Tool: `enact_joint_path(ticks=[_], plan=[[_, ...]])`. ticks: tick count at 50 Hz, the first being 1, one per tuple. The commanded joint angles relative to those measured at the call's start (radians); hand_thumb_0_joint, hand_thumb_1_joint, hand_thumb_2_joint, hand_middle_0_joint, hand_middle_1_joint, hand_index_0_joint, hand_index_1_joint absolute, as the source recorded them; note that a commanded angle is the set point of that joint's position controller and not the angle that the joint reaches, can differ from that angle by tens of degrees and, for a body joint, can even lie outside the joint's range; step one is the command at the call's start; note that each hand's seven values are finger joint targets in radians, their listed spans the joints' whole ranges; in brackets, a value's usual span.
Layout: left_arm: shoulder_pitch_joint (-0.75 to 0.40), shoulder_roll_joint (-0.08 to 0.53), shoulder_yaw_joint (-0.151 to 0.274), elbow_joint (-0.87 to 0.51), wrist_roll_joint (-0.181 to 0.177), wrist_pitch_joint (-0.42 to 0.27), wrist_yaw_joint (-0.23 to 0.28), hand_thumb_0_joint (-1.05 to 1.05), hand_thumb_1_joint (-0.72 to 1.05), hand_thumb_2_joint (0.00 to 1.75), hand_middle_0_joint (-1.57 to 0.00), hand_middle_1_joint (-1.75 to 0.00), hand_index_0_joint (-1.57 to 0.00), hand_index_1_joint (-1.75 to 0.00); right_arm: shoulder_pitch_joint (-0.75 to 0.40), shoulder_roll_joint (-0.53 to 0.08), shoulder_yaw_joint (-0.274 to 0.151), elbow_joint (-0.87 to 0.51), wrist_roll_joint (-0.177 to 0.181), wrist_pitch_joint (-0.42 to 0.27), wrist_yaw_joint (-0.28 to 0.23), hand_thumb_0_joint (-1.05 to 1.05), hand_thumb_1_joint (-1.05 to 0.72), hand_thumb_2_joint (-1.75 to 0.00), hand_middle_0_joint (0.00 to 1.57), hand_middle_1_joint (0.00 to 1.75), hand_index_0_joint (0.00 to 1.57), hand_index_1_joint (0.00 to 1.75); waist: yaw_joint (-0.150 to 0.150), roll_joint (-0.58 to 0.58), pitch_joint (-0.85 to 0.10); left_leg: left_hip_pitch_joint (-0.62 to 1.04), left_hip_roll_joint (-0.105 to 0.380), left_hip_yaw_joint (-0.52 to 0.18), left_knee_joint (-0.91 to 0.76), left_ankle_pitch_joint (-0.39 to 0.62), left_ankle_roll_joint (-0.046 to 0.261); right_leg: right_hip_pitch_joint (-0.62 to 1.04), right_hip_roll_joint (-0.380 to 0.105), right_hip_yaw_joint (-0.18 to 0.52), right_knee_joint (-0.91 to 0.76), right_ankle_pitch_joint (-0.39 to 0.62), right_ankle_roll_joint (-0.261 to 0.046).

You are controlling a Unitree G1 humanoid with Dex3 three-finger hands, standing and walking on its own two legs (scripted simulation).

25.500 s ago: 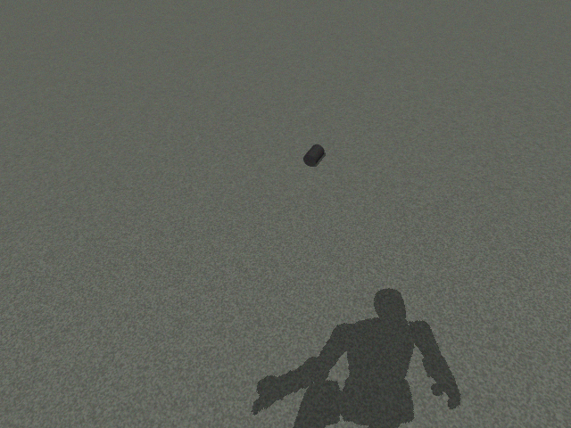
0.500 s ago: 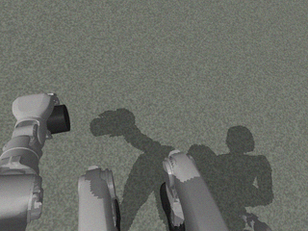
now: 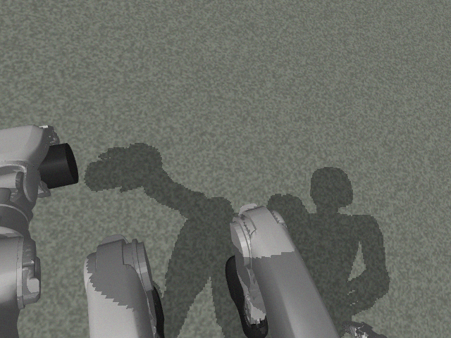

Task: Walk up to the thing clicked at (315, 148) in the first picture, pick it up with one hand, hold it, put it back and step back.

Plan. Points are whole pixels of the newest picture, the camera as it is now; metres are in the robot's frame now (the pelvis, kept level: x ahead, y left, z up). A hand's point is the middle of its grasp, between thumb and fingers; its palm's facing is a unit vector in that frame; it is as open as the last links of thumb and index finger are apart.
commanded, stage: crouch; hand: left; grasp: from above
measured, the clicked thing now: (39, 169) +0.48 +0.28 -0.20
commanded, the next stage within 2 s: lower in 0.22 s
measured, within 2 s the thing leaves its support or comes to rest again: neither
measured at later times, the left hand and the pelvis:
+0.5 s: hand (39, 168) +0.48 +0.28 -0.20, palm faces -0.47 -0.04 -0.88, open 10.3 cm; pelvis +0.00 +0.00 -0.04, yaw -2 degrees
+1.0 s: hand (49, 169) +0.49 +0.28 -0.25, palm faces -0.44 -0.05 -0.90, open 10.2 cm; pelvis +0.00 +0.00 -0.06, yaw -4 degrees
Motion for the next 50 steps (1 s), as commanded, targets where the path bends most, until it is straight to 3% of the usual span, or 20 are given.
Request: enact_joint_path(ticks=[1,3,5,12,18,20,22,24,26,28,29,30,32,33,35,43,44,47,48,50], plan=[[-0.428,0.28,0.033,-0.146,-0.022,-0.009,0.053,0.0,0.66,0.63,-1.03,-0.52,-1.04,-0.52,0.193,-0.24,-0.067,-0.014,0.004,-0.017,-0.012,0.0,-0.9,-0.9,0.2,0.3,0.2,0.3,-0.015,0.284,-0.695,0.499,-0.017,0.052,-0.22,0.118,0.028,0.301,0.022,-0.055,-0.21,0.164,-0.059],[-0.425,0.271,0.021,-0.123,-0.018,-0.009,0.053,0.0,0.64,0.65,-1.03,-0.52,-1.03,-0.52,0.198,-0.236,-0.054,-0.008,-0.001,-0.019,-0.016,0.0,-0.9,-0.9,0.2,0.3,0.2,0.3,-0.029,0.265,-0.677,0.465,-0.019,0.06,-0.198,0.11,0.032,0.307,0.024,-0.055,-0.211,0.161,-0.055],[-0.426,0.32,0.043,-0.119,-0.008,-0.014,0.056,0.0,0.68,0.63,-1.04,-0.54,-1.06,-0.52,0.21,-0.242,-0.045,-0.002,-0.005,-0.022,-0.015,0.0,-0.9,-0.9,0.2,0.3,0.2,0.3,-0.03,0.255,-0.669,0.434,-0.021,0.065,-0.18,0.108,0.035,0.323,0.024,-0.054,-0.208,0.158,-0.051],[-0.382,0.317,0.028,-0.069,-0.012,-0.001,0.049,0.0,0.66,0.6,-1.05,-0.49,-1.05,-0.48,0.193,-0.257,-0.025,-0.009,-0.002,-0.02,-0.016,0.0,-0.9,-0.9,0.2,0.3,0.2,0.3,-0.021,0.271,-0.641,0.416,-0.016,0.05,-0.166,0.11,0.032,0.277,0.026,-0.074,-0.166,0.164,-0.056],[-0.378,0.319,0.021,-0.089,-0.025,0.006,0.028,0.0,0.65,0.63,-1.09,-0.45,-1.07,-0.47,0.206,-0.26,-0.019,-0.009,-0.001,-0.016,-0.01,0.0,-0.91,-0.9,0.2,0.3,0.2,0.3,-0.033,0.274,-0.644,0.42,-0.013,0.049,-0.137,0.16,0.031,0.294,0.031,-0.081,-0.146,0.217,-0.053],[-0.373,0.284,0.005,-0.067,-0.034,0.002,0.028,0.0,0.66,0.59,-1.08,-0.44,-1.07,-0.45,0.196,-0.265,-0.016,-0.011,-0.001,-0.016,-0.01,0.0,-0.9,-0.9,0.2,0.3,0.2,0.3,-0.047,0.268,-0.598,0.403,-0.013,0.033,-0.141,0.138,0.027,0.245,0.028,-0.091,-0.131,0.195,-0.055],[-0.403,0.313,0.013,-0.095,-0.031,-0.011,0.026,0.0,0.64,0.6,-1.08,-0.43,-1.07,-0.44,0.211,-0.267,-0.01,-0.005,-0.005,-0.019,-0.007,0.0,-0.9,-0.9,0.2,0.3,0.2,0.3,-0.061,0.264,-0.59,0.384,-0.013,0.034,-0.117,0.153,0.029,0.261,0.029,-0.093,-0.125,0.212,-0.053],[-0.387,0.324,0.018,-0.092,-0.026,-0.02,0.023,0.0,0.65,0.57,-1.09,-0.41,-1.08,-0.42,0.219,-0.262,-0.007,-0.002,-0.007,-0.022,-0.002,0.0,-0.91,-0.9,0.2,0.3,0.2,0.3,-0.056,0.271,-0.595,0.383,-0.013,0.04,-0.096,0.192,0.03,0.282,0.032,-0.093,-0.111,0.248,-0.05],[-0.384,0.373,0.06,-0.111,-0.015,-0.034,0.034,0.0,0.67,0.58,-1.09,-0.44,-1.09,-0.44,0.222,-0.277,-0.009,-0.011,-0.015,-0.024,-0.002,0.0,-0.91,-0.9,0.2,0.3,0.2,0.3,-0.057,0.27,-0.61,0.381,-0.013,0.044,-0.074,0.212,0.03,0.298,0.031,-0.094,-0.109,0.266,-0.048],[-0.386,0.339,0.037,-0.114,-0.013,-0.046,0.037,0.0,0.7,0.58,-1.11,-0.45,-1.11,-0.45,0.217,-0.27,-0.001,-0.014,-0.021,-0.023,0.004,0.0,-0.91,-0.9,0.2,0.3,0.2,0.3,-0.066,0.275,-0.618,0.365,-0.013,0.047,-0.059,0.203,0.033,0.311,0.034,-0.092,-0.108,0.268,-0.042],[-0.38,0.364,0.05,-0.109,-0.003,-0.049,0.044,0.0,0.7,0.57,-1.11,-0.45,-1.11,-0.45,0.218,-0.271,-0.001,-0.008,-0.023,-0.021,0.004,0.0,-0.91,-0.9,0.2,0.3,0.2,0.3,-0.064,0.284,-0.629,0.368,-0.012,0.046,-0.057,0.202,0.032,0.318,0.037,-0.094,-0.104,0.267,-0.043],[-0.351,0.32,0.017,-0.059,0.0,-0.045,0.046,0.0,0.71,0.55,-1.1,-0.46,-1.11,-0.46,0.205,-0.264,0.009,-0.013,-0.022,-0.022,0.007,0.0,-0.91,-0.9,0.2,0.3,0.2,0.3,-0.058,0.295,-0.607,0.365,-0.015,0.044,-0.067,0.175,0.029,0.295,0.038,-0.096,-0.099,0.236,-0.046],[-0.374,0.375,0.052,-0.099,0.0,-0.048,0.063,0.0,0.72,0.58,-1.11,-0.46,-1.11,-0.46,0.204,-0.28,0.006,-0.017,-0.027,-0.022,0.008,0.0,-0.91,-0.9,0.2,0.3,0.2,0.3,-0.055,0.329,-0.635,0.391,-0.013,0.038,-0.068,0.172,0.026,0.284,0.038,-0.104,-0.093,0.228,-0.048],[-0.368,0.384,0.05,-0.078,-0.004,-0.044,0.068,0.0,0.72,0.57,-1.11,-0.46,-1.11,-0.46,0.194,-0.281,0.009,-0.024,-0.025,-0.023,0.008,0.0,-0.91,-0.9,0.2,0.3,0.2,0.3,-0.043,0.329,-0.63,0.386,-0.013,0.034,-0.073,0.152,0.025,0.273,0.04,-0.107,-0.09,0.207,-0.051],[-0.383,0.396,0.061,-0.103,0.01,-0.04,0.082,0.0,0.76,0.61,-1.15,-0.46,-1.15,-0.47,0.191,-0.287,0.007,-0.023,-0.028,-0.024,0.008,0.0,-0.91,-0.9,0.2,0.3,0.2,0.3,-0.05,0.368,-0.624,0.405,-0.012,0.033,-0.076,0.151,0.02,0.247,0.036,-0.113,-0.076,0.205,-0.054],[-0.364,0.355,0.037,-0.011,0.017,-0.024,0.119,0.0,0.71,0.61,-1.12,-0.4,-1.11,-0.42,0.191,-0.298,0.028,-0.017,-0.036,-0.04,0.015,0.0,-0.89,-0.9,0.2,0.3,0.2,0.3,-0.088,0.325,-0.538,0.364,-0.009,0.015,-0.051,0.152,0.023,0.188,0.038,-0.129,-0.059,0.212,-0.054],[-0.393,0.381,0.049,-0.065,0.016,-0.029,0.12,0.0,0.69,0.6,-1.11,-0.39,-1.1,-0.4,0.207,-0.292,0.027,-0.006,-0.039,-0.043,0.017,0.0,-0.89,-0.9,0.2,0.3,0.2,0.3,-0.094,0.34,-0.559,0.37,-0.007,0.02,-0.035,0.184,0.026,0.219,0.041,-0.126,-0.058,0.249,-0.048],[-0.358,0.377,0.048,-0.007,0.011,-0.024,0.12,0.0,0.7,0.6,-1.11,-0.4,-1.1,-0.42,0.2,-0.298,0.037,-0.014,-0.043,-0.051,0.027,0.0,-0.9,-0.9,0.2,0.3,0.2,0.3,-0.085,0.324,-0.548,0.356,-0.008,0.016,-0.025,0.199,0.024,0.224,0.042,-0.13,-0.047,0.253,-0.051],[-0.352,0.371,0.055,-0.012,0.012,-0.022,0.121,0.0,0.72,0.61,-1.12,-0.42,-1.11,-0.43,0.215,-0.309,0.034,-0.02,-0.048,-0.056,0.028,0.0,-0.9,-0.9,0.2,0.3,0.2,0.3,-0.104,0.324,-0.55,0.383,-0.008,0.015,-0.016,0.236,0.022,0.23,0.039,-0.136,-0.047,0.287,-0.048],[-0.341,0.353,0.032,0.026,0.001,-0.022,0.119,0.0,0.73,0.59,-1.12,-0.43,-1.12,-0.43,0.197,-0.307,0.043,-0.024,-0.046,-0.061,0.034,0.0,-0.9,-0.9,0.2,0.3,0.2,0.3,-0.098,0.338,-0.544,0.377,-0.006,0.004,-0.025,0.203,0.019,0.216,0.045,-0.14,-0.042,0.252,-0.054]])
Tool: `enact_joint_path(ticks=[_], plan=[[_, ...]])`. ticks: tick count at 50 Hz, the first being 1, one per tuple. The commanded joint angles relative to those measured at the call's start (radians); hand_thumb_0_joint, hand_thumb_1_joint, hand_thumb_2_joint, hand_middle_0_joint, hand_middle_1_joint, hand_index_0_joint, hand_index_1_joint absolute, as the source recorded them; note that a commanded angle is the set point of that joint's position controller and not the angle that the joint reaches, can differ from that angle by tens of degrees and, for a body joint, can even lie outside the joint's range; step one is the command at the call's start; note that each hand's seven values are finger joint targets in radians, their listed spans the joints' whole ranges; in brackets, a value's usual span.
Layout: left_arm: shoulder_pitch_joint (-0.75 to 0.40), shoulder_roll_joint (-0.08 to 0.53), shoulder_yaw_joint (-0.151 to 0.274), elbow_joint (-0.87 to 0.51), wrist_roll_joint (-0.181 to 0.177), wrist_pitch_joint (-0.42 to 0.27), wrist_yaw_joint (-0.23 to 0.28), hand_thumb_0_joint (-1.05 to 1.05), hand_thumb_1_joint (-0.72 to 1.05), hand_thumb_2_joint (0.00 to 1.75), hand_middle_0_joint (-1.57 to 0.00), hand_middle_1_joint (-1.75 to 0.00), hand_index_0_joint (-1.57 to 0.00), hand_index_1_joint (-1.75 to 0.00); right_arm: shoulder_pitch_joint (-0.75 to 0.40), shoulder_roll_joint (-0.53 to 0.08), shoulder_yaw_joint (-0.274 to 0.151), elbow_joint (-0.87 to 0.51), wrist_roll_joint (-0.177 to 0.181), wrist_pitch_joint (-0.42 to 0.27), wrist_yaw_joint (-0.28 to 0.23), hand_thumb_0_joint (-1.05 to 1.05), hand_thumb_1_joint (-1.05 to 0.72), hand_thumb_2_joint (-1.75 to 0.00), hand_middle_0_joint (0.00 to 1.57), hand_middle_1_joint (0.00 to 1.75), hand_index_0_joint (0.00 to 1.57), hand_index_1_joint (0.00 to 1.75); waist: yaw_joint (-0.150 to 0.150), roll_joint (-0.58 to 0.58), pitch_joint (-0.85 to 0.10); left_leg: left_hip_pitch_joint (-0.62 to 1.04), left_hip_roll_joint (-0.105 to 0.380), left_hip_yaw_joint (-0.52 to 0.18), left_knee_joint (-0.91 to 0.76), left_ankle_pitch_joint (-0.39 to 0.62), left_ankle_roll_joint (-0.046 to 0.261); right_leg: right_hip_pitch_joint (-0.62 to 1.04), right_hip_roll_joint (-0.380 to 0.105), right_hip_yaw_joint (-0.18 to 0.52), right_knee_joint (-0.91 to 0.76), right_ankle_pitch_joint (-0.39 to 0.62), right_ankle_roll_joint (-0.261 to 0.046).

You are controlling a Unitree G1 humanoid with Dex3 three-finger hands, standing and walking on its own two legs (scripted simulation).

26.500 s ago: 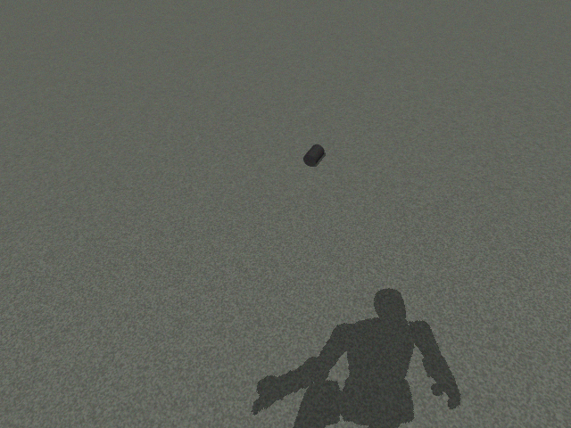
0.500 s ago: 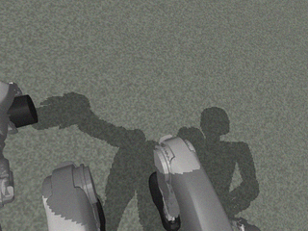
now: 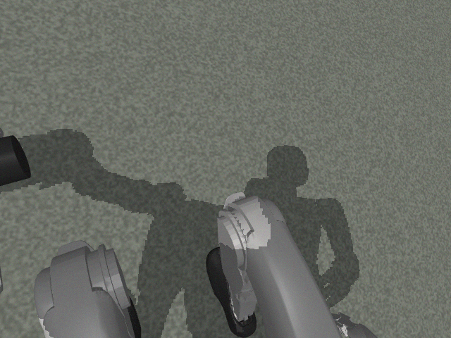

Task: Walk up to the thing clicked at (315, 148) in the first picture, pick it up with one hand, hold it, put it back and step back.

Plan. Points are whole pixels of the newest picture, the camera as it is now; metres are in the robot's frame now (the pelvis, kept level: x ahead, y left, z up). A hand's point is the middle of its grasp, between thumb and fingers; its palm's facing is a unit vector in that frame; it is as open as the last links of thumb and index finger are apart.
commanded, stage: rest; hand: left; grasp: from above
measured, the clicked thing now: out of the picture +0.47 +0.31 -0.23
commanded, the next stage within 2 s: open in 1.12 s
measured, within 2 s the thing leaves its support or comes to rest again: rests again in 1.58 s
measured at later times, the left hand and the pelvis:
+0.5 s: hand out of the picture +0.47 +0.31 -0.22, palm faces -0.44 -0.10 -0.89, open 10.1 cm; pelvis +0.00 +0.00 -0.01, yaw -2 degrees
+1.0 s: hand out of the picture +0.47 +0.30 -0.24, palm faces -0.43 -0.10 -0.90, open 10.0 cm; pelvis +0.00 +0.00 -0.01, yaw -3 degrees
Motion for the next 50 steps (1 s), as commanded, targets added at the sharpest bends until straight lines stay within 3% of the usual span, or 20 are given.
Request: enact_joint_path(ticks=[1,2,4,5,8,9,10,11,14,17,20,25,30,32,33,34,36,45,49,50], plan=[[-0.307,0.233,0.02,-0.131,-0.028,-0.006,0.041,0.0,0.75,0.59,-1.13,-0.43,-1.13,-0.43,0.225,-0.294,-0.085,-0.004,0.001,-0.01,-0.001,0.0,-0.9,-0.9,0.2,0.3,0.2,0.3,-0.032,0.388,-0.68,0.525,-0.001,0.07,-0.239,0.229,0.018,0.338,0.031,-0.088,-0.208,0.262,-0.065],[-0.294,0.263,0.04,-0.128,-0.02,-0.005,0.042,0.0,0.76,0.59,-1.14,-0.42,-1.14,-0.43,0.229,-0.305,-0.086,-0.011,-0.002,-0.013,-0.001,0.0,-0.9,-0.9,0.2,0.3,0.2,0.3,-0.022,0.403,-0.677,0.535,-0.003,0.073,-0.235,0.242,0.016,0.347,0.026,-0.087,-0.206,0.271,-0.066],[-0.3,0.248,0.015,-0.117,-0.017,-0.007,0.04,0.0,0.77,0.61,-1.17,-0.41,-1.16,-0.42,0.226,-0.296,-0.075,-0.001,-0.003,-0.013,0.005,0.0,-0.9,-0.9,0.2,0.3,0.2,0.3,-0.03,0.42,-0.665,0.524,-0.001,0.075,-0.226,0.239,0.015,0.347,0.031,-0.087,-0.2,0.27,-0.068],[-0.296,0.288,0.057,-0.124,-0.013,-0.01,0.048,0.0,0.78,0.6,-1.17,-0.41,-1.16,-0.42,0.224,-0.311,-0.081,-0.011,-0.006,-0.014,0.002,0.0,-0.9,-0.9,0.2,0.3,0.2,0.3,-0.031,0.407,-0.677,0.527,0.001,0.072,-0.221,0.25,0.014,0.35,0.032,-0.093,-0.2,0.276,-0.068],[-0.299,0.289,0.067,-0.118,-0.005,-0.016,0.054,0.0,0.82,0.62,-1.19,-0.42,-1.18,-0.43,0.228,-0.322,-0.074,-0.018,-0.013,-0.018,0.009,0.0,-0.9,-0.9,0.2,0.3,0.2,0.3,-0.044,0.427,-0.644,0.531,0.0,0.066,-0.217,0.255,0.009,0.334,0.029,-0.101,-0.19,0.271,-0.073],[-0.293,0.329,0.09,-0.131,0.0,-0.019,0.063,0.0,0.83,0.62,-1.2,-0.42,-1.19,-0.43,0.229,-0.315,-0.074,-0.011,-0.017,-0.018,0.009,0.0,-0.9,-0.9,0.2,0.3,0.2,0.3,-0.035,0.425,-0.662,0.523,0.003,0.07,-0.213,0.236,0.015,0.364,0.037,-0.095,-0.2,0.267,-0.068],[-0.307,0.295,0.058,-0.129,-0.001,-0.023,0.062,0.0,0.82,0.6,-1.2,-0.41,-1.19,-0.42,0.21,-0.312,-0.063,-0.029,-0.018,-0.02,0.01,0.0,-0.9,-0.9,0.2,0.3,0.2,0.3,-0.039,0.412,-0.654,0.5,0.001,0.072,-0.209,0.218,0.015,0.362,0.036,-0.095,-0.206,0.252,-0.069],[-0.301,0.323,0.082,-0.121,-0.001,-0.025,0.066,0.0,0.83,0.59,-1.2,-0.41,-1.19,-0.42,0.22,-0.328,-0.068,-0.021,-0.02,-0.022,0.01,0.0,-0.9,-0.9,0.2,0.3,0.2,0.3,-0.052,0.406,-0.629,0.495,0.002,0.072,-0.197,0.215,0.018,0.355,0.033,-0.099,-0.208,0.25,-0.068],[-0.304,0.301,0.047,-0.115,-0.005,-0.031,0.069,0.0,0.82,0.6,-1.19,-0.42,-1.18,-0.42,0.2,-0.319,-0.058,-0.024,-0.019,-0.033,0.013,0.0,-0.9,-0.9,0.2,0.3,0.2,0.3,-0.049,0.421,-0.63,0.493,0.005,0.066,-0.205,0.198,0.015,0.352,0.039,-0.1,-0.201,0.237,-0.069],[-0.27,0.348,0.082,-0.077,0.002,-0.027,0.082,0.0,0.85,0.6,-1.2,-0.42,-1.19,-0.42,0.223,-0.328,-0.056,-0.008,-0.027,-0.035,0.015,0.0,-0.89,-0.9,0.2,0.3,0.2,0.3,-0.049,0.416,-0.634,0.491,0.008,0.064,-0.197,0.214,0.016,0.377,0.042,-0.103,-0.197,0.254,-0.063],[-0.275,0.346,0.071,-0.061,0.0,-0.026,0.087,0.0,0.88,0.61,-1.23,-0.42,-1.22,-0.42,0.217,-0.324,-0.046,-0.006,-0.031,-0.038,0.019,0.0,-0.9,-0.9,0.2,0.3,0.2,0.3,-0.061,0.396,-0.614,0.461,0.011,0.063,-0.19,0.204,0.024,0.392,0.045,-0.099,-0.203,0.261,-0.057],[-0.298,0.308,0.017,-0.059,-0.013,-0.03,0.089,0.0,0.85,0.56,-1.2,-0.4,-1.2,-0.4,0.188,-0.335,-0.032,-0.026,-0.029,-0.055,0.021,0.0,-0.9,-0.9,0.2,0.3,0.2,0.3,-0.07,0.412,-0.59,0.472,0.01,0.053,-0.194,0.197,0.017,0.365,0.048,-0.112,-0.202,0.246,-0.063],[-0.278,0.36,0.068,-0.034,-0.001,-0.027,0.102,0.0,0.89,0.57,-1.24,-0.39,-1.23,-0.39,0.202,-0.356,-0.033,-0.019,-0.034,-0.058,0.023,0.0,-0.9,-0.9,0.2,0.3,0.2,0.3,-0.072,0.405,-0.577,0.493,0.014,0.044,-0.187,0.216,0.011,0.348,0.048,-0.124,-0.194,0.254,-0.067],[-0.314,0.307,0.02,-0.053,-0.004,-0.032,0.105,0.0,0.88,0.57,-1.24,-0.39,-1.23,-0.39,0.176,-0.345,-0.02,-0.043,-0.036,-0.066,0.028,0.0,-0.9,-0.9,0.2,0.3,0.2,0.3,-0.087,0.427,-0.562,0.493,0.014,0.04,-0.196,0.189,0.01,0.337,0.047,-0.127,-0.197,0.236,-0.066],[-0.294,0.334,0.028,-0.044,-0.005,-0.031,0.112,0.0,0.87,0.55,-1.22,-0.38,-1.22,-0.39,0.169,-0.336,-0.02,-0.023,-0.032,-0.067,0.029,0.0,-0.9,-0.9,0.2,0.3,0.2,0.3,-0.07,0.441,-0.58,0.5,0.019,0.039,-0.203,0.176,0.013,0.353,0.053,-0.122,-0.196,0.234,-0.063],[-0.301,0.281,-0.013,-0.025,0.0,-0.026,0.106,0.0,0.86,0.55,-1.22,-0.37,-1.22,-0.38,0.173,-0.341,-0.014,-0.027,-0.035,-0.073,0.031,0.0,-0.9,-0.9,0.2,0.3,0.2,0.3,-0.088,0.434,-0.543,0.497,0.014,0.037,-0.2,0.178,0.008,0.322,0.048,-0.128,-0.189,0.232,-0.065],[-0.306,0.378,0.047,-0.037,0.009,-0.028,0.115,0.0,0.86,0.56,-1.22,-0.38,-1.22,-0.39,0.18,-0.367,-0.021,-0.029,-0.034,-0.079,0.034,0.0,-0.9,-0.9,0.2,0.3,0.2,0.3,-0.083,0.455,-0.55,0.517,0.018,0.026,-0.206,0.193,0.004,0.314,0.044,-0.134,-0.175,0.24,-0.066],[-0.31,0.328,0.006,-0.027,-0.012,-0.012,0.13,0.0,0.85,0.55,-1.23,-0.34,-1.22,-0.36,0.164,-0.347,0.0,-0.037,-0.035,-0.098,0.054,0.0,-0.9,-0.9,0.2,0.3,0.2,0.3,-0.089,0.453,-0.567,0.512,0.021,0.033,-0.195,0.222,0.009,0.353,0.055,-0.128,-0.182,0.277,-0.06],[-0.279,0.384,0.058,0.006,-0.019,-0.009,0.139,0.0,0.87,0.54,-1.24,-0.34,-1.23,-0.35,0.19,-0.366,0.0,-0.02,-0.04,-0.097,0.055,0.0,-0.9,-0.9,0.2,0.3,0.2,0.3,-0.094,0.437,-0.564,0.511,0.026,0.027,-0.19,0.249,0.008,0.379,0.054,-0.134,-0.183,0.297,-0.059],[-0.281,0.358,0.037,0.016,-0.014,-0.009,0.132,0.0,0.86,0.55,-1.24,-0.34,-1.22,-0.36,0.182,-0.37,0.001,-0.032,-0.04,-0.098,0.055,0.0,-0.9,-0.9,0.2,0.3,0.2,0.3,-0.102,0.427,-0.542,0.494,0.024,0.032,-0.175,0.249,0.009,0.371,0.055,-0.132,-0.187,0.296,-0.06]])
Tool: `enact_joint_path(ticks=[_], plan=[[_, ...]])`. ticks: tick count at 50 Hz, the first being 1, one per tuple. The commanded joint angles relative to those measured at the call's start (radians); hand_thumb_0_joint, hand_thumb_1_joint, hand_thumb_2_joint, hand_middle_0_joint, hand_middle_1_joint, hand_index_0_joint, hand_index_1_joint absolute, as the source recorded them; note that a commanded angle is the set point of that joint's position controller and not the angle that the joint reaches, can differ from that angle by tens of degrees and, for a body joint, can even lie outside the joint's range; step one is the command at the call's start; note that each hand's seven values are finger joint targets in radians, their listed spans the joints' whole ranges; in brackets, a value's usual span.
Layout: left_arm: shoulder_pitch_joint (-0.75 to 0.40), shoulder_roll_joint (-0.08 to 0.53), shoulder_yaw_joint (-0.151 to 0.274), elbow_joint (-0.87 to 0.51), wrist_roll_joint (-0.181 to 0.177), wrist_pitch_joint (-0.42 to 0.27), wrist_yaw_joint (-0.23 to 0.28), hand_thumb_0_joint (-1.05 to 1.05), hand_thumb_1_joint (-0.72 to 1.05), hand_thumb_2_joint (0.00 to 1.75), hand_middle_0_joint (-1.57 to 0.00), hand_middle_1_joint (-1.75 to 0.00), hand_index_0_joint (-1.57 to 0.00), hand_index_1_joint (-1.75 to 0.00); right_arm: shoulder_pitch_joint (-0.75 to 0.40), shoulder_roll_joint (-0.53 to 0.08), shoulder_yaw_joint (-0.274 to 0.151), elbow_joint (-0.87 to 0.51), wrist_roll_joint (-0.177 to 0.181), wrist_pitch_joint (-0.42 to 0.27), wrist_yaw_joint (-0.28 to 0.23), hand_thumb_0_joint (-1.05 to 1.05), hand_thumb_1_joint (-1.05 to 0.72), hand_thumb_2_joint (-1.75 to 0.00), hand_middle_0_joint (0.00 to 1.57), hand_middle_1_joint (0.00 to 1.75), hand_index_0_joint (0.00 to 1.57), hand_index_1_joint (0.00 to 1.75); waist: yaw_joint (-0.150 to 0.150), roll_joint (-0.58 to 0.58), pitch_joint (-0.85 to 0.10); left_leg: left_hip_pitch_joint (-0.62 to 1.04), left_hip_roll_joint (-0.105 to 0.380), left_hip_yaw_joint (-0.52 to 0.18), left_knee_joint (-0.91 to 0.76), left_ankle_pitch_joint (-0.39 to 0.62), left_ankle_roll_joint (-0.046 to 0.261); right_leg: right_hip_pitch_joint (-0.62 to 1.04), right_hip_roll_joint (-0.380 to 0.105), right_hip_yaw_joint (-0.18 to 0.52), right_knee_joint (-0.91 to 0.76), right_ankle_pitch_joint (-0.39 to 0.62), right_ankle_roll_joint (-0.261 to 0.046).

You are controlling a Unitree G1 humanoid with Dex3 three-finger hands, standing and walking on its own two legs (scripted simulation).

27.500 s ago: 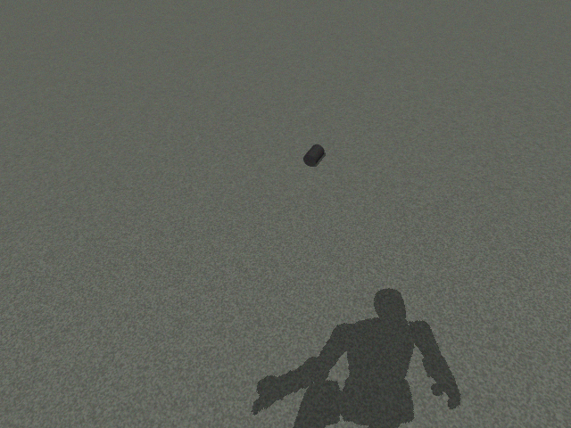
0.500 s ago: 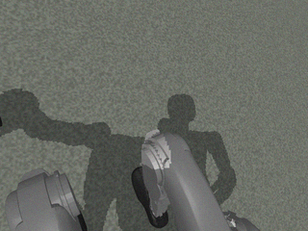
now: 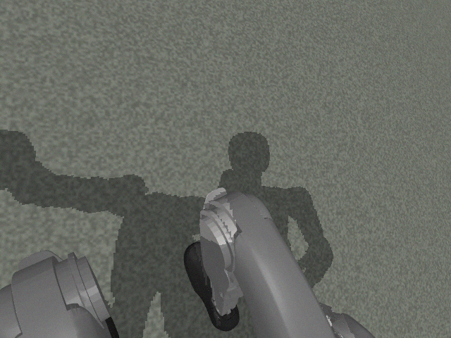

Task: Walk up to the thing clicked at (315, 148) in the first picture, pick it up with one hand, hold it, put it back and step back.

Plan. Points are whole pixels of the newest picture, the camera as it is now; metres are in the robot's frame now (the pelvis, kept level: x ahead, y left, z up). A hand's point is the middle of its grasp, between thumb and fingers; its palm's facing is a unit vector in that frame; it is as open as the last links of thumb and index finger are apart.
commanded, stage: rest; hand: left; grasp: from above
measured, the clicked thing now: out of the picture +0.46 +0.33 -0.27
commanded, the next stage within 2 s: open in 0.12 s
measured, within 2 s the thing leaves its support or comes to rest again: rests again in 0.58 s
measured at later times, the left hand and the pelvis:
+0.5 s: hand out of the picture +0.45 +0.33 -0.23, palm faces -0.44 -0.13 -0.89, open 10.3 cm; pelvis +0.00 +0.00 +0.00, yaw -1 degrees
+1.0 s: hand out of the picture +0.46 +0.33 -0.23, palm faces -0.43 -0.14 -0.89, open 12.6 cm; pelvis +0.00 +0.00 +0.00, yaw -1 degrees
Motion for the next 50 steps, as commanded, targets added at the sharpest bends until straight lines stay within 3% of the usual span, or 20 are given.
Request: enact_joint_path(ticks=[1,5,6,8,9,11,12,17,23,27,30,31,32,33,34,37,38,39,42,50], plan=[[-0.268,0.23,0.008,-0.096,-0.026,0.0,0.031,0.0,0.87,0.55,-1.24,-0.35,-1.23,-0.36,0.222,-0.317,-0.093,0.014,0.004,-0.002,-0.001,0.0,-0.9,-0.9,0.2,0.3,0.2,0.3,-0.055,0.482,-0.639,0.484,0.018,0.092,-0.239,0.263,0.02,0.378,0.034,-0.08,-0.206,0.289,-0.061],[-0.257,0.236,-0.002,-0.095,-0.036,-0.008,0.024,0.0,0.85,0.57,-1.23,-0.36,-1.21,-0.37,0.209,-0.322,-0.09,0.01,0.01,0.0,-0.007,0.0,-0.9,-0.9,0.2,0.3,0.2,0.3,-0.042,0.487,-0.636,0.484,0.019,0.087,-0.252,0.235,0.018,0.38,0.035,-0.08,-0.212,0.262,-0.064],[-0.268,0.22,-0.019,-0.096,-0.034,-0.012,0.019,0.0,0.85,0.56,-1.22,-0.36,-1.21,-0.38,0.203,-0.324,-0.087,0.0,0.01,-0.001,-0.006,0.0,-0.9,-0.9,0.2,0.3,0.2,0.3,-0.05,0.492,-0.627,0.483,0.018,0.083,-0.255,0.233,0.015,0.365,0.035,-0.087,-0.21,0.255,-0.067],[-0.265,0.256,0.0,-0.082,-0.026,-0.014,0.017,0.0,0.87,0.57,-1.25,-0.36,-1.23,-0.38,0.212,-0.33,-0.083,0.006,0.009,0.002,-0.006,0.0,-0.9,-0.9,0.2,0.3,0.2,0.3,-0.055,0.487,-0.615,0.492,0.021,0.077,-0.252,0.237,0.014,0.356,0.033,-0.092,-0.201,0.255,-0.066],[-0.257,0.229,-0.025,-0.074,-0.031,-0.018,0.014,0.0,0.87,0.57,-1.24,-0.37,-1.23,-0.38,0.2,-0.322,-0.081,0.0,0.01,0.002,-0.005,0.0,-0.9,-0.9,0.2,0.3,0.2,0.3,-0.05,0.477,-0.619,0.47,0.021,0.081,-0.248,0.22,0.019,0.369,0.038,-0.084,-0.208,0.248,-0.063],[-0.274,0.252,-0.008,-0.082,-0.03,-0.023,0.015,0.0,0.9,0.56,-1.26,-0.36,-1.24,-0.38,0.217,-0.331,-0.076,0.005,0.007,0.003,-0.007,0.0,-0.9,-0.9,0.2,0.3,0.2,0.3,-0.067,0.466,-0.595,0.454,0.018,0.084,-0.246,0.214,0.023,0.373,0.035,-0.084,-0.217,0.245,-0.061],[-0.258,0.261,-0.002,-0.077,-0.036,-0.026,0.019,0.0,0.82,0.57,-1.18,-0.35,-1.16,-0.37,0.201,-0.321,-0.069,0.002,0.008,0.006,-0.009,0.0,-0.89,-0.9,0.2,0.3,0.2,0.3,-0.046,0.459,-0.611,0.459,0.021,0.078,-0.255,0.209,0.021,0.381,0.038,-0.088,-0.218,0.238,-0.062],[-0.266,0.251,-0.022,-0.083,-0.022,-0.038,0.02,0.0,0.42,0.47,-0.8,-0.36,-0.79,-0.37,0.196,-0.341,-0.07,-0.007,0.005,0.005,-0.014,0.0,-0.89,-0.9,0.2,0.3,0.2,0.3,-0.058,0.487,-0.596,0.486,0.021,0.068,-0.255,0.215,0.009,0.345,0.035,-0.098,-0.203,0.234,-0.07],[-0.281,0.254,-0.027,-0.072,-0.014,-0.041,0.037,0.0,0.06,0.53,-0.62,-0.42,-0.61,-0.43,0.201,-0.332,-0.058,-0.006,0.0,-0.001,-0.007,0.0,-0.89,-0.9,0.2,0.3,0.2,0.3,-0.07,0.462,-0.575,0.464,0.023,0.074,-0.243,0.205,0.019,0.353,0.039,-0.096,-0.211,0.243,-0.059],[-0.29,0.287,-0.011,-0.085,-0.012,-0.041,0.059,0.0,-0.03,0.58,-0.52,-0.52,-0.52,-0.53,0.204,-0.337,-0.055,-0.001,-0.004,-0.008,-0.009,0.0,-0.89,-0.9,0.2,0.3,0.2,0.3,-0.057,0.49,-0.596,0.469,0.025,0.071,-0.258,0.195,0.015,0.366,0.041,-0.1,-0.216,0.232,-0.061],[-0.286,0.243,-0.039,-0.06,-0.016,-0.031,0.058,0.0,-0.09,0.63,-0.48,-0.57,-0.47,-0.58,0.184,-0.335,-0.058,-0.011,-0.001,-0.017,-0.006,0.0,-0.89,-0.9,0.2,0.3,0.2,0.3,-0.062,0.489,-0.584,0.479,0.027,0.066,-0.262,0.188,0.01,0.34,0.041,-0.1,-0.208,0.226,-0.063],[-0.281,0.277,-0.017,-0.075,-0.011,-0.03,0.063,0.0,-0.1,0.65,-0.46,-0.59,-0.45,-0.6,0.19,-0.337,-0.06,-0.002,-0.004,-0.014,-0.007,0.0,-0.89,-0.9,0.2,0.3,0.2,0.3,-0.06,0.503,-0.607,0.5,0.03,0.062,-0.266,0.201,0.01,0.348,0.043,-0.105,-0.208,0.238,-0.062],[-0.301,0.254,-0.042,-0.078,-0.012,-0.027,0.059,0.0,-0.11,0.65,-0.45,-0.6,-0.45,-0.61,0.179,-0.337,-0.061,-0.011,0.002,-0.021,-0.005,0.0,-0.89,-0.9,0.2,0.3,0.2,0.3,-0.062,0.514,-0.592,0.497,0.028,0.06,-0.264,0.189,0.008,0.323,0.039,-0.102,-0.2,0.228,-0.064],[-0.272,0.283,-0.014,-0.057,-0.018,-0.02,0.064,0.0,-0.14,0.67,-0.42,-0.63,-0.42,-0.64,0.191,-0.339,-0.061,-0.002,-0.003,-0.018,-0.007,0.0,-0.89,-0.9,0.2,0.3,0.2,0.3,-0.055,0.511,-0.601,0.498,0.029,0.062,-0.275,0.186,0.009,0.355,0.043,-0.101,-0.213,0.229,-0.063],[-0.287,0.267,-0.03,-0.067,-0.016,-0.019,0.063,0.0,-0.16,0.69,-0.41,-0.64,-0.4,-0.65,0.179,-0.339,-0.062,-0.006,0.003,-0.02,-0.005,0.0,-0.89,-0.9,0.2,0.3,0.2,0.3,-0.051,0.515,-0.594,0.485,0.028,0.059,-0.274,0.17,0.007,0.328,0.039,-0.102,-0.201,0.213,-0.066],[-0.282,0.263,-0.029,-0.089,-0.027,-0.004,0.063,0.0,-0.22,0.73,-0.36,-0.69,-0.35,-0.7,0.174,-0.335,-0.058,-0.012,0.001,-0.021,-0.003,0.0,-0.89,-0.9,0.2,0.3,0.2,0.3,-0.046,0.525,-0.625,0.507,0.028,0.065,-0.269,0.219,0.007,0.353,0.042,-0.101,-0.204,0.255,-0.064],[-0.292,0.248,-0.045,-0.088,-0.019,0.0,0.057,0.0,-0.22,0.73,-0.35,-0.7,-0.35,-0.71,0.182,-0.332,-0.057,-0.011,0.002,-0.025,0.001,0.0,-0.89,-0.9,0.2,0.3,0.2,0.3,-0.062,0.539,-0.61,0.508,0.027,0.068,-0.263,0.229,0.008,0.352,0.041,-0.097,-0.2,0.266,-0.064],[-0.283,0.276,-0.02,-0.089,-0.034,0.003,0.061,0.0,-0.25,0.75,-0.33,-0.72,-0.32,-0.73,0.183,-0.338,-0.057,-0.008,0.003,-0.024,0.0,0.0,-0.89,-0.9,0.2,0.3,0.2,0.3,-0.048,0.516,-0.631,0.502,0.03,0.07,-0.258,0.245,0.011,0.372,0.044,-0.097,-0.21,0.28,-0.061],[-0.246,0.285,0.004,-0.061,-0.034,0.009,0.051,0.0,-0.28,0.79,-0.3,-0.75,-0.3,-0.76,0.199,-0.343,-0.061,0.003,0.003,-0.021,0.0,0.0,-0.89,-0.9,0.2,0.3,0.2,0.3,-0.052,0.501,-0.595,0.479,0.027,0.073,-0.254,0.244,0.011,0.368,0.041,-0.097,-0.211,0.27,-0.063],[-0.256,0.283,0.001,-0.109,-0.049,-0.004,0.008,0.0,-0.35,0.86,-0.25,-0.81,-0.23,-0.83,0.207,-0.344,-0.063,-0.016,0.004,-0.012,-0.001,0.0,-0.89,-0.9,0.2,0.3,0.2,0.3,-0.066,0.48,-0.594,0.46,0.023,0.077,-0.247,0.216,0.018,0.385,0.038,-0.093,-0.225,0.242,-0.063]])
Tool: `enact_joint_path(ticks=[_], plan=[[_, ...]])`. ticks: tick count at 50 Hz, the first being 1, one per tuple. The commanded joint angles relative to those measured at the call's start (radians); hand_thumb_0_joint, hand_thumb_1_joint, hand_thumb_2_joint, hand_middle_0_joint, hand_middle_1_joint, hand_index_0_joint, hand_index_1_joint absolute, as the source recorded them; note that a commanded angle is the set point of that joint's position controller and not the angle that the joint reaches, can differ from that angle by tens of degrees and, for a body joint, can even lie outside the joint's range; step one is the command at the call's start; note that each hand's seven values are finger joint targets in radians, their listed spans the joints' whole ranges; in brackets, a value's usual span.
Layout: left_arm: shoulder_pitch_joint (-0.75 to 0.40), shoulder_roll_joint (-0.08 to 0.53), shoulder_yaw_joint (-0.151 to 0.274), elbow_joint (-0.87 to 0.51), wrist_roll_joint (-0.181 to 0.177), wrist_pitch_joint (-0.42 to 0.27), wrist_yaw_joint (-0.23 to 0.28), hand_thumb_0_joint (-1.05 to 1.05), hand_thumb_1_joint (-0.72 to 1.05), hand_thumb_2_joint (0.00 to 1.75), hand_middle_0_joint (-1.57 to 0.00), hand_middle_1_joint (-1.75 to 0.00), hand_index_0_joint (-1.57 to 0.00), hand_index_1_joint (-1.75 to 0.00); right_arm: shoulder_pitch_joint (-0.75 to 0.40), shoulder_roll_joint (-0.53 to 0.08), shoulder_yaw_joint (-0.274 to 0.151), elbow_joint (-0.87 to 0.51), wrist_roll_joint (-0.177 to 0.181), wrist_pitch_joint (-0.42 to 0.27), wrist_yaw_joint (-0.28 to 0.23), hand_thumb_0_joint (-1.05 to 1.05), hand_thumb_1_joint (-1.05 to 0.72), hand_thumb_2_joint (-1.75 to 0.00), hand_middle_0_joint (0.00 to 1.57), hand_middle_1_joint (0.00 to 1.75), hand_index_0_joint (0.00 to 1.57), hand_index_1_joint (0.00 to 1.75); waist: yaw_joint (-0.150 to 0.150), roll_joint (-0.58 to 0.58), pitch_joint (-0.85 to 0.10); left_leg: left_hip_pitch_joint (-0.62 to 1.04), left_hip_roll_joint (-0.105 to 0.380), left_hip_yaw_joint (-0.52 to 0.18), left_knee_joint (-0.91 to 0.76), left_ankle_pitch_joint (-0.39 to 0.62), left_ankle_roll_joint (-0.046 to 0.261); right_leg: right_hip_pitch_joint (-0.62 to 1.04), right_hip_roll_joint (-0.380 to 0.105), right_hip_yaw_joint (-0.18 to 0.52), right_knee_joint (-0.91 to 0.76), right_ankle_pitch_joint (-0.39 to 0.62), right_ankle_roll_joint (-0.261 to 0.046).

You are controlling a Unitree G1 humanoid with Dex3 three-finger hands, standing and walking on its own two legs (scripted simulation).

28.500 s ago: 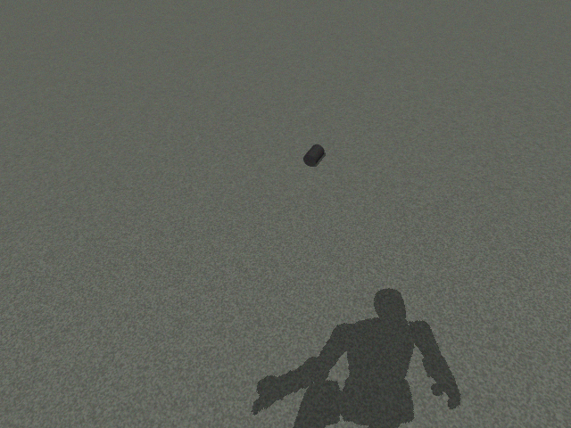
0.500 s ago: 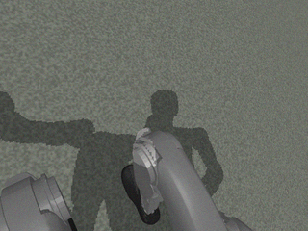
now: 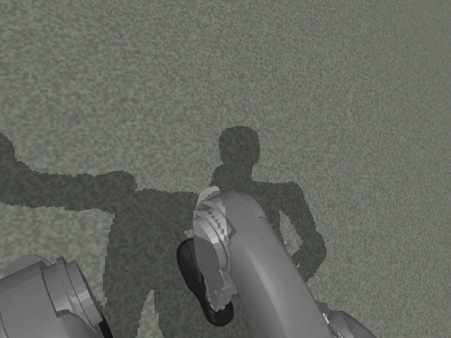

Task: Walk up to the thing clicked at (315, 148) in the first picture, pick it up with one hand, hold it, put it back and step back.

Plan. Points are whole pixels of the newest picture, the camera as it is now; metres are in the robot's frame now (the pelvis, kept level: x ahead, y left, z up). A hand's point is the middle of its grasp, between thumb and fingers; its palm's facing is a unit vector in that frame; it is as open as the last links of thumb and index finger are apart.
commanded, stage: open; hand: left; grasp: from above
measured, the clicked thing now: out of the picture +0.47 +0.35 -0.27
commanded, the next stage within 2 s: withdraw in 0.16 s
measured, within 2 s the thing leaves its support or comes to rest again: neither
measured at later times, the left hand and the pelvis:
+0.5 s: hand out of the picture +0.48 +0.34 -0.19, palm faces -0.31 -0.09 -0.95, open 13.6 cm; pelvis +0.00 +0.00 +0.00, yaw +0 degrees
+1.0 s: hand out of the picture +0.43 +0.34 -0.05, palm faces -0.49 -0.11 -0.86, open 14.0 cm; pelvis -0.02 -0.01 +0.07, yaw +7 degrees
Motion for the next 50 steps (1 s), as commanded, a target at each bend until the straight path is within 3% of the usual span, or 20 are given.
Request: enact_joint_path(ticks=[1,5,8,11,13,15,17,18,20,23,26,27,30,34,37,40,45,46,50], plan=[[-0.247,0.227,-0.001,-0.143,-0.021,-0.015,0.011,0.0,-0.37,0.87,-0.23,-0.83,-0.22,-0.84,0.22,-0.319,-0.1,0.017,0.01,0.007,-0.007,0.0,-0.89,-0.9,0.2,0.3,0.2,0.3,-0.047,0.499,-0.646,0.477,0.021,0.093,-0.257,0.221,0.017,0.39,0.03,-0.075,-0.213,0.239,-0.064],[-0.242,0.233,0.0,-0.163,-0.019,-0.034,0.01,0.0,-0.4,0.92,-0.2,-0.86,-0.19,-0.88,0.208,-0.312,-0.093,0.018,0.01,0.018,-0.012,0.0,-0.89,-0.9,0.2,0.3,0.2,0.3,-0.035,0.515,-0.677,0.501,0.024,0.084,-0.259,0.238,0.01,0.391,0.032,-0.084,-0.206,0.246,-0.068],[-0.234,0.215,-0.014,-0.133,-0.008,-0.041,0.012,0.0,-0.42,0.94,-0.18,-0.9,-0.16,-0.91,0.205,-0.319,-0.097,0.021,0.007,0.018,-0.013,0.0,-0.89,-0.9,0.2,0.3,0.2,0.3,-0.039,0.54,-0.631,0.518,0.024,0.075,-0.262,0.239,-0.001,0.332,0.027,-0.094,-0.189,0.239,-0.074],[-0.246,0.218,-0.021,-0.169,0.002,-0.044,0.022,0.0,-0.43,0.94,-0.17,-0.9,-0.15,-0.91,0.209,-0.314,-0.099,0.02,0.008,0.022,-0.012,0.0,-0.89,-0.9,0.2,0.3,0.2,0.3,-0.036,0.544,-0.663,0.516,0.023,0.088,-0.261,0.254,0.006,0.371,0.033,-0.083,-0.195,0.265,-0.068],[-0.224,0.237,-0.002,-0.131,0.001,-0.041,0.035,0.0,-0.44,0.97,-0.15,-0.92,-0.13,-0.93,0.203,-0.309,-0.091,0.024,0.006,0.024,-0.012,0.0,-0.89,-0.9,0.2,0.3,0.2,0.3,-0.026,0.511,-0.635,0.472,0.023,0.093,-0.257,0.229,0.013,0.374,0.036,-0.079,-0.208,0.247,-0.067],[-0.255,0.207,-0.018,-0.153,0.001,-0.042,0.037,0.0,-0.44,0.92,-0.15,-0.92,-0.15,-0.92,0.198,-0.317,-0.1,0.016,0.007,0.019,-0.014,0.0,-0.9,-0.9,0.2,0.3,0.2,0.3,-0.034,0.516,-0.626,0.48,0.022,0.092,-0.259,0.218,0.009,0.344,0.031,-0.085,-0.208,0.232,-0.07],[-0.286,0.238,-0.001,-0.216,0.007,-0.039,0.045,0.0,-0.44,0.92,-0.15,-0.92,-0.15,-0.92,0.206,-0.317,-0.108,0.022,0.006,0.014,-0.011,0.0,-0.9,-0.9,0.2,0.3,0.2,0.3,-0.024,0.57,-0.677,0.54,0.025,0.084,-0.274,0.236,0.003,0.339,0.029,-0.089,-0.197,0.247,-0.07],[-0.286,0.216,-0.017,-0.236,0.003,-0.032,0.046,0.0,-0.45,0.92,-0.15,-0.93,-0.15,-0.92,0.196,-0.308,-0.109,0.012,0.01,0.008,-0.007,0.0,-0.9,-0.9,0.2,0.3,0.2,0.3,-0.012,0.596,-0.69,0.561,0.024,0.083,-0.289,0.231,-0.003,0.331,0.027,-0.085,-0.189,0.241,-0.073],[-0.257,0.257,0.033,-0.283,0.007,-0.014,0.054,0.0,-0.46,0.93,-0.14,-0.92,-0.14,-0.93,0.215,-0.31,-0.131,0.025,0.011,0.006,-0.001,0.0,-0.91,-0.9,0.2,0.3,0.2,0.3,0.013,0.642,-0.76,0.593,0.024,0.091,-0.296,0.251,-0.005,0.354,0.027,-0.078,-0.186,0.257,-0.076],[-0.235,0.173,0.001,-0.398,-0.025,0.021,0.041,0.0,-0.48,0.95,-0.13,-0.93,-0.12,-0.94,0.195,-0.281,-0.153,0.018,0.029,0.013,0.01,0.0,-0.91,-0.9,0.2,0.3,0.2,0.3,0.059,0.694,-0.88,0.629,0.019,0.113,-0.317,0.277,-0.004,0.375,0.028,-0.06,-0.203,0.284,-0.08],[-0.186,0.161,0.015,-0.486,-0.053,0.078,-0.002,0.0,-0.52,0.98,-0.09,-0.96,-0.08,-0.97,0.201,-0.261,-0.191,0.023,0.058,0.036,0.018,0.0,-0.9,-0.9,0.2,0.3,0.2,0.3,0.118,0.696,-0.95,0.609,0.011,0.143,-0.331,0.299,0.004,0.378,0.028,-0.034,-0.222,0.303,-0.08],[-0.159,0.133,0.005,-0.484,-0.062,0.098,-0.022,0.0,-0.51,0.98,-0.09,-0.96,-0.09,-0.97,0.194,-0.255,-0.205,0.021,0.067,0.049,0.019,0.0,-0.9,-0.9,0.2,0.3,0.2,0.3,0.125,0.672,-0.956,0.593,0.009,0.151,-0.339,0.294,0.009,0.387,0.028,-0.024,-0.23,0.301,-0.08],[-0.138,0.024,-0.041,-0.487,-0.107,0.15,-0.091,0.0,-0.52,0.99,-0.08,-0.97,-0.08,-0.98,0.217,-0.234,-0.232,0.036,0.092,0.08,0.024,0.0,-0.9,-0.9,0.2,0.3,0.2,0.3,0.119,0.563,-0.891,0.531,0.003,0.162,-0.374,0.255,0.023,0.378,0.026,-0.006,-0.274,0.271,-0.077],[-0.205,-0.087,-0.117,-0.594,-0.168,0.177,-0.225,0.0,-0.53,1.0,-0.1,-0.97,-0.09,-0.98,0.252,-0.217,-0.272,0.038,0.129,0.129,0.005,0.0,-0.91,-0.91,0.2,0.3,0.2,0.3,0.103,0.47,-0.878,0.57,-0.003,0.148,-0.459,0.211,0.029,0.396,0.016,0.015,-0.343,0.222,-0.083],[-0.214,-0.134,-0.16,-0.569,-0.178,0.166,-0.334,0.0,-0.53,1.01,-0.11,-0.97,-0.09,-0.98,0.261,-0.212,-0.284,0.023,0.144,0.164,-0.026,0.0,-0.91,-0.91,0.2,0.3,0.2,0.3,0.075,0.35,-0.795,0.505,-0.016,0.149,-0.478,0.154,0.038,0.407,0.01,0.031,-0.389,0.164,-0.086],[-0.188,-0.142,-0.171,-0.529,-0.186,0.142,-0.406,0.0,-0.52,1.01,-0.1,-0.98,-0.08,-1.0,0.252,-0.203,-0.285,0.001,0.15,0.188,-0.062,0.0,-0.9,-0.91,0.2,0.3,0.2,0.3,0.096,0.278,-0.724,0.465,-0.028,0.16,-0.493,0.114,0.037,0.408,0.002,0.048,-0.426,0.099,-0.096],[-0.203,-0.078,-0.151,-0.519,-0.161,0.073,-0.431,0.0,-0.52,1.02,-0.09,-0.99,-0.08,-1.0,0.224,-0.174,-0.259,-0.029,0.151,0.209,-0.114,0.0,-0.9,-0.9,0.2,0.3,0.2,0.3,0.119,0.225,-0.686,0.411,-0.042,0.195,-0.493,0.058,0.041,0.435,-0.004,0.08,-0.462,-0.004,-0.092],[-0.203,-0.055,-0.137,-0.513,-0.148,0.059,-0.426,0.0,-0.53,1.02,-0.09,-0.99,-0.08,-1.0,0.22,-0.18,-0.257,-0.03,0.149,0.211,-0.122,0.0,-0.9,-0.9,0.2,0.3,0.2,0.3,0.131,0.214,-0.695,0.415,-0.045,0.195,-0.485,0.056,0.04,0.421,-0.005,0.081,-0.463,-0.013,-0.096],[-0.244,-0.012,-0.118,-0.503,-0.107,-0.006,-0.378,0.0,-0.53,1.02,-0.09,-0.98,-0.08,-0.99,0.203,-0.161,-0.238,-0.021,0.139,0.211,-0.14,0.0,-0.9,-0.9,0.2,0.3,0.2,0.3,0.13,0.28,-0.741,0.436,-0.041,0.202,-0.472,0.064,0.039,0.404,-0.006,0.087,-0.427,0.001,-0.088]])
